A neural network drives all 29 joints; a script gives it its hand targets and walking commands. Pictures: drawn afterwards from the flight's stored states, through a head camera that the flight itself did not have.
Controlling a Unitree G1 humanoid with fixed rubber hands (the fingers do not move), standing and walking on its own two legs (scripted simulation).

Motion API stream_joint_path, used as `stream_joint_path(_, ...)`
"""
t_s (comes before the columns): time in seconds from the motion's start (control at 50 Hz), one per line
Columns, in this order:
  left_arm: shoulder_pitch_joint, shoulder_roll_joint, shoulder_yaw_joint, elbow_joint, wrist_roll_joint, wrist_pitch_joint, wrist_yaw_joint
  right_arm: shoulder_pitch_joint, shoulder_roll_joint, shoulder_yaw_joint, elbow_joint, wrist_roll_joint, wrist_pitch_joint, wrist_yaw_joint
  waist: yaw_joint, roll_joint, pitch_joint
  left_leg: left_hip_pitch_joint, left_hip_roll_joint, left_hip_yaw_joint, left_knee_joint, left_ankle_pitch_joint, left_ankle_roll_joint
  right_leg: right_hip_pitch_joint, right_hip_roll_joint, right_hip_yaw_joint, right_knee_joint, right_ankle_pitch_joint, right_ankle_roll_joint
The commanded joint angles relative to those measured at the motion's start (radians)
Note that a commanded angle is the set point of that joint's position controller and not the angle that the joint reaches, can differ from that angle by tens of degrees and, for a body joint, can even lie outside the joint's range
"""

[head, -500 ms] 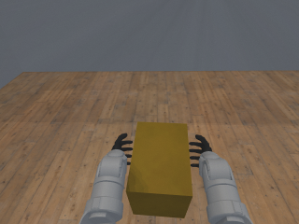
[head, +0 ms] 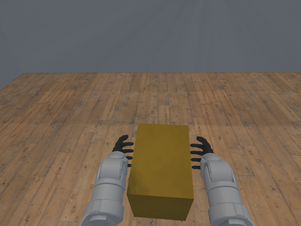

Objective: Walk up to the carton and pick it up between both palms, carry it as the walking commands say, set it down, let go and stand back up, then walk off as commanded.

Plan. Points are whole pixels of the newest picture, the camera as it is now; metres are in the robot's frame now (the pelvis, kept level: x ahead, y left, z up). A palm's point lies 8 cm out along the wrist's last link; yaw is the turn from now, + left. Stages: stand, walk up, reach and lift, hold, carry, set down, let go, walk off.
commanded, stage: hold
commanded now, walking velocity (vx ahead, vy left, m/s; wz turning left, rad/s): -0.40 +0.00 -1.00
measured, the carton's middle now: (161, 170) +0.32 +0.00 -0.03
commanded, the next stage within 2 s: carry in 0.02 s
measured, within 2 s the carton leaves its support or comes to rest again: neither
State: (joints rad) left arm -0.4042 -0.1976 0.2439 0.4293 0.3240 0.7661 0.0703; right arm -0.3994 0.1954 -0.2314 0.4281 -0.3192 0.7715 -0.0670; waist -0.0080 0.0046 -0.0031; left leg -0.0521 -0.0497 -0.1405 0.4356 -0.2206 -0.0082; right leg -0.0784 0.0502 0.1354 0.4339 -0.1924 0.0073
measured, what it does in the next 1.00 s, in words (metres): walks backwards, turning right: right foot, then left foot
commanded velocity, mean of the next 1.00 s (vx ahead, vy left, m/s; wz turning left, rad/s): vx -0.40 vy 0.00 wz -1.00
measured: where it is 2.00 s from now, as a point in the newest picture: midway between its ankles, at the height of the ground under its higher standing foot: outside the picture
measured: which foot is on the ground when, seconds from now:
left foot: down 0.00-0.36, up 0.38-0.70, down 0.72-1.00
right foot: down 0.00-0.18, up 0.20-0.34, down 0.36-0.74, up 0.76-1.00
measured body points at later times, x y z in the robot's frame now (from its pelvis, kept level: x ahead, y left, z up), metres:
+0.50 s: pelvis -0.10 +0.00 -0.02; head -0.05 -0.03 +0.43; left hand +0.25 +0.00 +0.05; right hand +0.16 -0.23 +0.03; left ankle -0.06 +0.14 -0.66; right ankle -0.04 -0.11 -0.74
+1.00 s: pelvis -0.25 +0.11 -0.01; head -0.21 +0.10 +0.44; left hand +0.07 -0.01 +0.08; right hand -0.09 -0.20 +0.08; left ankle -0.16 +0.18 -0.74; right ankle -0.36 -0.01 -0.68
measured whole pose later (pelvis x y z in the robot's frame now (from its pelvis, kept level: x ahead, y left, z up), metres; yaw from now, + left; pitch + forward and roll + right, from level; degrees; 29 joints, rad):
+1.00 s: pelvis -0.25 +0.11 -0.01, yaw -46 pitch +4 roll -4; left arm -0.39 -0.19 0.08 -0.27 0.10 1.25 0.25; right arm -0.42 0.21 -0.13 -0.21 -0.17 1.22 -0.20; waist 0.08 0.02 0.02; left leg -0.38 0.22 0.21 0.63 -0.29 -0.01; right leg -0.53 -0.02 -0.05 0.95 -0.37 0.09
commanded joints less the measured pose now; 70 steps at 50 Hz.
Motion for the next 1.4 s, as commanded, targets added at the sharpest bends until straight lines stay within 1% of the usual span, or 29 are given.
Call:
stream_joint_path(0.0,-0.505,-1.014,-0.479,-0.064,-0.306,-0.042,-0.255,-0.496,1.029,0.463,-0.041,0.311,-0.05,0.261,0.008,-0.011,-0.093,-0.221,0.107,0.01,-0.024,-0.099,0.017,-0.166,-0.128,0.046,-0.056,-0.083,-0.021)
stream_joint_path(0.12,-0.535,-1.036,-0.693,-0.298,-0.458,0.048,-0.226,-0.48,1.034,0.644,-0.277,0.425,0.035,0.218,-0.001,-0.033,-0.418,-0.146,0.21,0.01,0.218,0.366,0.048,-0.281,-0.162,0.127,0.27,0.515,-0.014)
stream_joint_path(0.14,-0.547,-1.034,-0.726,-0.337,-0.49,0.083,-0.225,-0.463,1.03,0.663,-0.314,0.441,0.068,0.21,-0.011,0.058,-0.448,-0.1,0.3,-0.071,0.175,0.527,0.099,-0.356,-0.104,0.061,0.387,0.396,0.011)
stream_joint_path(0.18,-0.548,-1.016,-0.746,-0.354,-0.527,0.151,-0.225,-0.479,1.022,0.684,-0.365,0.458,0.124,0.194,-0.002,0.263,-0.453,-0.108,0.505,-0.2,0.076,0.766,0.266,-0.494,-0.005,-0.081,0.684,-0.447,0.021)
stream_joint_path(0.22,-0.536,-1.018,-0.77,-0.411,-0.566,0.201,-0.222,-0.526,1.011,0.721,-0.459,0.501,0.173,0.179,0.013,0.11,-0.416,-0.168,0.437,-0.048,0.115,0.728,0.255,-0.475,-0.065,-0.115,0.709,-0.379,0.031)
stream_joint_path(0.28,-0.556,-1.007,-0.788,-0.545,-0.641,0.278,-0.201,-0.538,1.017,0.741,-0.553,0.559,0.249,0.142,0.02,0.15,-0.454,-0.144,0.365,0.109,0.208,0.69,0.18,-0.348,-0.053,-0.178,0.393,-0.22,0.03)
stream_joint_path(0.32,-0.507,-0.975,-0.746,-0.547,-0.64,0.331,-0.182,-0.472,0.997,0.731,-0.557,0.576,0.299,0.12,0.027,0.099,-0.471,-0.211,0.313,0.174,0.33,0.527,0.118,-0.205,-0.058,-0.129,0.127,-0.054,0.026)
stream_joint_path(0.34,-0.477,-0.968,-0.713,-0.52,-0.621,0.358,-0.177,-0.427,0.988,0.725,-0.537,0.57,0.322,0.112,0.026,-0.017,-0.463,-0.359,0.251,0.2,0.419,0.155,0.047,-0.094,-0.178,0.032,0.024,0.31,0.004)
stream_joint_path(0.36,-0.426,-0.962,-0.722,-0.497,-0.617,0.368,-0.174,-0.436,1.005,0.726,-0.564,0.573,0.347,0.115,0.022,-0.404,-0.458,-0.681,0.08,0.25,0.577,-0.411,-0.039,0.061,-0.481,0.452,0.036,0.948,-0.146)
stream_joint_path(0.38,-0.457,-0.986,-0.717,-0.527,-0.628,0.387,-0.172,-0.46,1.039,0.741,-0.564,0.587,0.361,0.115,0.019,-0.299,-0.486,-0.643,0.095,0.116,0.771,-0.468,-0.04,0.075,-0.442,0.415,0.067,1.04,-0.169)
stream_joint_path(0.42,-0.459,-0.988,-0.708,-0.591,-0.601,0.408,-0.164,-0.506,1.09,0.767,-0.608,0.644,0.382,0.13,0.017,-0.125,-0.482,-0.64,0.104,0.105,0.856,-0.346,-0.058,0.006,-0.351,0.281,0.064,0.785,-0.135)
stream_joint_path(0.46,-0.482,-0.986,-0.693,-0.661,-0.594,0.417,-0.158,-0.539,1.103,0.772,-0.65,0.696,0.399,0.14,0.014,-0.118,-0.48,-0.636,0.102,0.125,0.838,-0.243,-0.065,-0.02,-0.271,0.195,0.06,0.639,-0.102)
stream_joint_path(0.6,-0.38,-0.928,-0.644,-0.633,-0.535,0.45,-0.14,-0.448,1.073,0.728,-0.586,0.676,0.444,0.133,0.02,-0.204,-0.505,-0.448,-0.004,0.139,0.474,-0.302,-0.038,-0.012,-0.235,0.313,-0.104,0.361,-0.07)
stream_joint_path(0.68,-0.357,-0.943,-0.679,-0.635,-0.549,0.461,-0.158,-0.425,1.091,0.727,-0.59,0.633,0.442,0.137,0.022,-0.3,-0.508,-0.08,-0.047,0.215,0.048,-0.294,0.006,-0.166,-0.124,0.207,-0.241,0.22,0.073)
stream_joint_path(0.7,-0.367,-0.944,-0.698,-0.65,-0.559,0.462,-0.161,-0.405,1.092,0.727,-0.602,0.62,0.44,0.139,0.012,-0.266,-0.491,0.078,0.002,0.211,-0.111,-0.212,0.02,-0.274,-0.063,0.131,-0.214,0.136,0.131)
stream_joint_path(0.72,-0.347,-0.953,-0.709,-0.639,-0.563,0.465,-0.167,-0.412,1.099,0.722,-0.611,0.609,0.438,0.143,0.05,-0.052,-0.444,0.091,0.185,0.065,-0.137,-0.129,0.043,-0.355,-0.005,0.044,-0.036,-0.031,0.114)
stream_joint_path(0.74,-0.415,-0.987,-0.74,-0.696,-0.589,0.467,-0.176,-0.401,1.117,0.723,-0.606,0.587,0.425,0.149,0.022,0.363,-0.411,-0.098,0.559,-0.198,-0.078,0.16,0.243,-0.534,0.077,-0.162,0.376,-0.348,0.126)
stream_joint_path(0.76,-0.498,-1.015,-0.779,-0.737,-0.596,0.458,-0.175,-0.413,1.142,0.717,-0.641,0.608,0.431,0.16,0.013,0.339,-0.332,-0.224,0.67,-0.106,-0.118,0.528,0.332,-0.627,-0.01,-0.179,0.747,-0.441,0.129)
stream_joint_path(0.8,-0.502,-1.042,-0.814,-0.777,-0.64,0.45,-0.177,-0.486,1.09,0.728,-0.742,0.622,0.429,0.169,0.037,0.097,-0.305,-0.324,0.502,0.162,-0.081,0.603,0.225,-0.533,-0.05,-0.12,1.043,-0.276,0.098)
stream_joint_path(0.86,-0.447,-1.008,-0.823,-0.773,-0.663,0.452,-0.163,-0.433,1.032,0.698,-0.735,0.603,0.441,0.16,0.042,0.111,-0.324,-0.064,0.335,0.283,0.082,0.694,0.136,-0.621,-0.022,-0.161,0.892,-0.123,0.092)
stream_joint_path(1.0,-0.394,-0.991,-0.814,-0.636,-0.673,0.492,-0.173,-0.279,0.988,0.649,-0.591,0.529,0.454,0.15,-0.004,0.301,-0.376,0.05,0.422,0.327,0.268,0.834,0.122,-0.412,-0.023,-0.287,0.208,-0.126,0.065)
stream_joint_path(1.04,-0.393,-1.022,-0.793,-0.562,-0.666,0.499,-0.191,-0.317,1.005,0.666,-0.557,0.524,0.449,0.151,0.01,0.158,-0.362,-0.15,0.394,0.339,0.4,0.452,0.03,-0.195,-0.091,-0.164,-0.042,0.187,0.058)
stream_joint_path(1.06,-0.41,-1.034,-0.768,-0.531,-0.667,0.501,-0.199,-0.349,1.019,0.68,-0.549,0.52,0.45,0.153,0.0,-0.086,-0.362,-0.445,0.33,0.323,0.528,-0.205,-0.034,-0.005,-0.288,0.099,0.05,0.832,0.001)
stream_joint_path(1.08,-0.395,-1.037,-0.756,-0.47,-0.656,0.487,-0.201,-0.418,1.045,0.694,-0.598,0.537,0.45,0.155,0.008,-0.426,-0.399,-0.707,0.203,0.267,0.684,-0.573,-0.103,0.115,-0.503,0.361,0.132,1.362,-0.175)
stream_joint_path(1.12,-0.403,-1.049,-0.699,-0.507,-0.628,0.467,-0.201,-0.523,1.103,0.737,-0.618,0.609,0.433,0.156,0.006,-0.266,-0.455,-0.605,0.197,0.136,0.798,-0.445,-0.084,0.008,-0.393,0.204,0.12,1.083,-0.123)
stream_joint_path(1.2,-0.494,-1.029,-0.643,-0.667,-0.578,0.438,-0.162,-0.641,1.151,0.772,-0.692,0.727,0.425,0.164,0.016,-0.214,-0.435,-0.524,0.13,0.172,0.679,-0.191,-0.066,-0.157,-0.254,0.114,0.014,0.309,-0.059)
stream_joint_path(1.34,-0.368,-0.963,-0.656,-0.645,-0.516,0.44,-0.128,-0.466,1.102,0.727,-0.569,0.681,0.442,0.167,0.027,-0.252,-0.526,-0.093,0.017,0.217,0.063,-0.274,-0.005,-0.194,-0.156,0.171,-0.166,0.101,0.065)
stream_joint_path(1.36,-0.367,-0.976,-0.672,-0.631,-0.531,0.445,-0.135,-0.443,1.1,0.722,-0.553,0.662,0.44,0.167,0.023,-0.14,-0.51,0.019,0.127,0.141,-0.085,-0.206,0.014,-0.288,-0.096,0.089,-0.076,-0.003,0.096)
stream_joint_path(1.38,-0.433,-1.005,-0.691,-0.667,-0.561,0.456,-0.154,-0.432,1.124,0.716,-0.528,0.624,0.423,0.168,0.013,0.326,-0.457,-0.119,0.483,-0.194,-0.055,-0.062,0.188,-0.48,0.055,-0.14,0.325,-0.23,0.11)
